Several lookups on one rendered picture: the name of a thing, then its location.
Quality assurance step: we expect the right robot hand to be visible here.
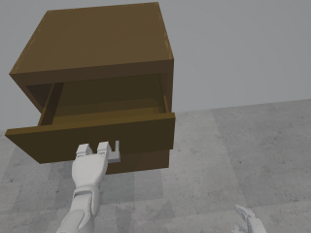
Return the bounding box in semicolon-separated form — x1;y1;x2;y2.
231;205;267;233

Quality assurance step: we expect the drawer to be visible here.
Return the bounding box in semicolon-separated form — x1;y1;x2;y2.
5;73;176;164

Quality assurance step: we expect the handle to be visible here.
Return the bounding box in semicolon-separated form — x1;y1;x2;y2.
92;141;121;163

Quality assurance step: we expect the robot left forearm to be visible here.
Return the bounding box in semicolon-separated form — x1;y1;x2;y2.
55;185;101;233

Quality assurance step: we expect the left robot hand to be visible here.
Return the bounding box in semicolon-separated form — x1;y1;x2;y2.
72;142;112;188

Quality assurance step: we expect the cabinet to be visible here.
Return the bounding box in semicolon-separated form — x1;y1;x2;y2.
9;2;174;175

